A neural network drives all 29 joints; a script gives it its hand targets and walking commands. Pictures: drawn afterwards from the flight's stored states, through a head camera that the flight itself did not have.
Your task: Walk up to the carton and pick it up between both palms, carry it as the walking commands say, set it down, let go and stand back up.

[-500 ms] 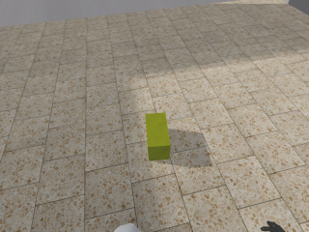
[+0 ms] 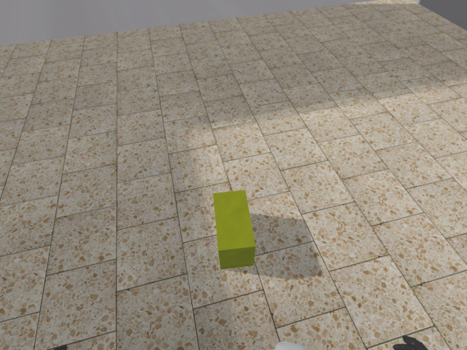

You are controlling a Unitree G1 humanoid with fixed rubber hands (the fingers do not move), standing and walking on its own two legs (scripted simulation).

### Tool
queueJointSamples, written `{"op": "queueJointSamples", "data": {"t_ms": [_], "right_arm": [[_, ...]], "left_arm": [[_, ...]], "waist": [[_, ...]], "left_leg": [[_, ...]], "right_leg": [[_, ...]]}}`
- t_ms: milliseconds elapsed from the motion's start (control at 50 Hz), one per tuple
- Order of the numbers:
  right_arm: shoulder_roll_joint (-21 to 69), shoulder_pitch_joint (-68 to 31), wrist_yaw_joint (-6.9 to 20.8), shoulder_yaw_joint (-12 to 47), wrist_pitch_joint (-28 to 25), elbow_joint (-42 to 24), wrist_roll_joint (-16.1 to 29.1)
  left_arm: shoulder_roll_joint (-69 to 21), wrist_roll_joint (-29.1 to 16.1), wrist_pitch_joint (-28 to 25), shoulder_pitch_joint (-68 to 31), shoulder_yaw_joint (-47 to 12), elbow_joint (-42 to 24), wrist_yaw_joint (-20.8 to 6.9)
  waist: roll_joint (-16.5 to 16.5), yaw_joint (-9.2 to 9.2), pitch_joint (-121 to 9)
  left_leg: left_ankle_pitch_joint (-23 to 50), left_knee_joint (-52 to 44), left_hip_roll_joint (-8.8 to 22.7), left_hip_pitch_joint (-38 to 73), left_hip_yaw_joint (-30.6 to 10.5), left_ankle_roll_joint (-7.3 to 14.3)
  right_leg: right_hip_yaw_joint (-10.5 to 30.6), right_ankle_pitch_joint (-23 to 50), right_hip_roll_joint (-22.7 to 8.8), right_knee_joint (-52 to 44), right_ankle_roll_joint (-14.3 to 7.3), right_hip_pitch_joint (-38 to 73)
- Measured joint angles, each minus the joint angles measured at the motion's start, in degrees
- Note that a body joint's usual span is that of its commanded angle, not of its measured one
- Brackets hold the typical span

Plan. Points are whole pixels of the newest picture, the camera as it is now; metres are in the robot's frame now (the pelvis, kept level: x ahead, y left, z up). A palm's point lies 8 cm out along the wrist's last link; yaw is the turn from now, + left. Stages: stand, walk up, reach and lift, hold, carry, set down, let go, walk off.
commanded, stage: walk up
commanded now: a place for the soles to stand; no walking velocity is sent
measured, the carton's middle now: (233, 229) +0.69 -0.01 -0.66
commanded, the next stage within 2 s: none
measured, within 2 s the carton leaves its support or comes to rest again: neither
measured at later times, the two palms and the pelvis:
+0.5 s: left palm (39, 329) +0.19 +0.35 -0.08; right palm (397, 314) +0.18 -0.29 -0.08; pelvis +0.11 +0.03 +0.01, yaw +0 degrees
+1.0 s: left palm (63, 287) +0.27 +0.33 -0.08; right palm (386, 306) +0.20 -0.28 -0.10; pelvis +0.14 +0.02 +0.00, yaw -1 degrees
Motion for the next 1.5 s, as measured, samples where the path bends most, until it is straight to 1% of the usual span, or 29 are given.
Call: {"op": "queueJointSamples", "data": {"t_ms": [40,80,160,200,220,240,260,300,340,440,480,520,540,560,580,620,660,680,720,740,800,860,1300,1320,1360,1400,1440,1500], "right_arm": [[0.02,0.01,-0.01,0.01,0.62,0.49,0.01],[-0.04,0.03,0.01,0.01,0.38,0.43,0.05],[-0.29,0.06,0.21,0.02,-0.10,0.40,0.05],[-0.24,0.06,0.21,0.02,-0.50,0.33,0.05],[-0.18,0.08,0.21,0.02,-0.88,0.21,-0.01],[-0.10,0.09,0.15,0.02,-1.42,0.05,-0.25],[0.06,0.09,-0.04,0.01,-1.92,-0.11,-0.59],[0.78,0.08,-0.29,0.01,-2.01,-0.10,-0.82],[1.44,0.08,-0.47,0.01,-1.76,-0.11,-0.78],[1.54,0.09,-0.74,0.01,-1.20,-0.10,-0.79],[1.47,0.08,-0.76,0.01,-0.74,-0.09,-0.78],[1.39,0.08,-0.77,0.02,-0.23,-0.10,-0.58],[1.32,0.08,-0.77,0.02,0.11,-0.10,-0.33],[1.37,0.08,-0.83,0.01,0.40,-0.11,0.04],[1.41,0.00,-1.03,-0.01,0.64,-0.11,0.44],[1.57,-0.06,-1.53,0.01,1.46,0.20,0.66],[2.06,-0.03,-1.68,0.02,1.56,0.29,0.67],[2.17,-0.01,-1.68,0.02,1.32,0.47,0.67],[2.37,-0.02,-1.80,0.02,0.71,1.34,0.32],[2.54,-0.02,-1.92,0.02,0.52,1.89,0.02],[2.97,-0.05,-1.98,0.02,0.34,2.86,-0.15],[3.43,-0.44,-1.99,0.02,0.33,3.40,-0.15],[3.79,-1.48,-1.99,0.01,1.26,7.48,-0.25],[3.75,-1.47,-1.99,0.01,1.24,7.73,-0.25],[3.53,-1.46,-1.96,0.00,0.84,8.47,-0.36],[3.12,-1.16,-1.95,0.00,0.33,8.79,-0.65],[2.40,-1.00,-1.95,0.00,-0.28,8.79,-0.90],[1.10,-0.97,-1.95,-0.01,-0.49,8.82,-0.94]], "left_arm": [[-0.57,0.00,0.03,0.55,0.00,0.00,0.00],[-0.62,0.00,0.23,1.36,-0.01,0.00,0.00],[-0.63,0.00,0.73,3.11,-0.02,-0.01,0.00],[-0.63,0.00,1.22,4.05,-0.02,0.00,-0.01],[-0.63,0.01,1.55,4.44,-0.03,0.00,-0.01],[-0.64,0.01,1.93,4.60,-0.03,0.02,-0.01],[-0.70,0.01,2.38,4.50,-0.03,0.05,-0.01],[-0.91,0.01,3.29,4.30,-0.03,0.04,-0.01],[-0.88,0.01,3.54,4.05,-0.03,-0.03,-0.01],[-0.86,0.00,3.27,2.13,-0.02,-0.05,-0.01],[-0.85,0.00,3.13,1.04,-0.01,-0.07,-0.01],[-0.82,0.00,2.77,-0.24,-0.01,-0.12,0.01],[-0.80,0.00,2.37,-0.72,0.00,-0.13,0.06],[-0.53,0.00,1.81,-0.94,0.02,-0.11,0.24],[-0.31,0.00,1.54,-1.28,0.01,-0.04,0.53],[-1.12,0.00,1.82,-1.94,-0.02,-0.03,0.80],[-1.46,0.00,2.08,-2.33,-0.02,-0.03,0.81],[-1.54,0.00,2.42,-2.71,-0.03,-0.03,0.80],[-1.58,0.00,3.20,-3.57,-0.04,-0.02,0.81],[-1.58,0.00,3.58,-3.94,-0.04,-0.02,0.81],[-1.57,0.00,4.20,-4.82,-0.04,-0.02,0.81],[-1.57,0.00,4.06,-5.60,-0.04,0.28,0.80],[-1.58,0.00,4.15,-7.10,-0.05,4.53,0.80],[-1.58,0.00,4.18,-7.09,-0.05,4.64,0.80],[-1.58,0.00,4.43,-6.57,-0.05,4.66,0.80],[-1.58,0.00,4.89,-5.83,-0.05,4.66,0.80],[-1.55,0.00,4.96,-5.53,-0.05,4.63,0.80],[-1.55,0.00,4.32,-5.19,-0.05,4.60,0.73]], "waist": [[0.54,0.72,-0.23],[0.55,1.36,-0.30],[0.58,2.98,-0.37],[0.61,3.49,-0.86],[0.63,3.55,-1.13],[0.53,3.50,-0.91],[0.41,3.20,-0.23],[0.35,2.69,0.36],[0.14,2.06,0.34],[0.06,0.34,0.71],[0.03,-0.11,0.61],[-0.05,0.01,0.59],[-0.09,0.11,0.67],[-0.53,0.20,0.61],[-0.89,0.34,0.83],[-0.02,0.69,0.96],[-0.09,0.73,0.74],[-0.07,0.70,0.75],[-0.13,0.74,0.73],[-0.32,0.73,0.62],[-0.70,1.02,0.19],[-1.05,1.12,0.16],[-1.05,1.12,-2.62],[-1.06,1.12,-2.65],[-1.06,1.06,-3.23],[-1.06,0.93,-4.02],[-1.07,0.61,-3.95],[-1.09,0.32,-3.67]], "left_leg": [[-2.09,8.12,0.00,-3.42,-0.02,0.32],[-2.92,9.76,0.10,-5.82,-0.11,0.18],[-3.60,4.80,0.64,-7.80,-0.15,-0.19],[-1.77,-0.18,0.66,-7.66,-0.17,-0.09],[0.36,-4.01,0.67,-7.00,-0.20,0.14],[5.36,-6.40,0.56,-6.17,-0.13,0.25],[9.05,-6.69,0.30,-5.41,-0.11,0.38],[8.46,-6.66,0.24,-3.46,-0.15,0.82],[7.09,-8.28,0.31,-1.15,-0.11,1.56],[6.56,-10.87,0.30,2.70,-0.07,1.26],[5.92,-10.89,0.28,3.08,-0.03,0.98],[5.33,-10.73,0.26,3.05,0.29,0.62],[4.73,-9.97,0.25,2.91,0.49,0.36],[3.71,-8.13,-0.02,2.32,0.83,0.02],[2.04,-5.31,-0.28,1.50,1.05,-0.24],[-3.36,-0.63,0.27,0.02,1.01,-0.16],[-6.46,-0.07,0.25,-0.79,0.94,-0.02],[-5.26,-2.24,0.29,-0.58,0.90,0.05],[3.94,-6.24,0.29,0.15,0.96,0.15],[5.18,-6.43,0.13,0.18,1.03,0.21],[3.53,-6.45,0.05,0.18,1.22,0.46],[2.98,-6.47,0.02,0.19,1.38,0.19],[4.67,-9.18,0.02,1.45,1.37,-1.06],[4.69,-9.30,0.03,1.51,1.37,-1.00],[4.05,-9.31,0.19,1.56,1.36,-0.17],[2.77,-9.57,0.66,1.73,1.33,0.68],[4.04,-10.15,1.31,1.95,1.17,1.14],[3.74,-10.12,2.36,2.13,1.17,-0.73]], "right_leg": [[-0.17,-1.22,0.51,0.60,0.01,0.72],[0.03,-2.77,0.45,0.55,0.01,1.39],[0.35,-4.46,0.35,0.55,0.01,2.45],[0.33,-5.23,0.26,0.54,0.01,2.63],[0.27,-5.65,0.25,0.66,0.06,2.61],[0.29,-6.14,0.11,1.47,0.06,2.63],[0.48,-6.80,-0.01,3.87,0.06,2.52],[1.13,-9.26,0.81,10.83,0.06,1.22],[1.21,-9.45,1.04,14.03,0.07,0.11],[1.24,-9.47,0.51,13.93,0.07,-0.79],[1.00,-9.50,0.49,12.14,0.07,-0.81],[0.36,-7.88,0.61,7.04,0.07,-0.32],[0.06,-5.63,0.87,3.15,0.03,0.57],[0.36,-2.14,0.92,-0.51,-0.46,1.62],[0.96,0.45,0.75,-1.47,-0.71,2.06],[0.74,-0.88,1.46,-0.10,-0.07,2.13],[0.81,-2.13,1.52,-0.10,-0.03,2.10],[0.74,-2.40,1.47,-0.10,0.06,2.07],[0.68,-2.52,1.34,-0.09,0.74,2.09],[0.72,-2.51,1.19,-0.09,0.78,2.10],[0.73,-2.55,1.05,-0.11,0.72,2.10],[0.81,-2.94,0.97,-0.16,0.69,2.09],[0.84,-2.95,0.92,-0.16,0.69,2.09],[0.83,-2.96,0.94,-0.16,0.68,2.10],[0.80,-3.68,1.19,-0.14,0.37,2.11],[0.76,-6.42,1.74,0.03,0.14,2.10],[0.25,-7.82,2.15,0.20,0.13,2.09],[-0.76,-7.56,2.41,0.07,0.10,2.12]]}}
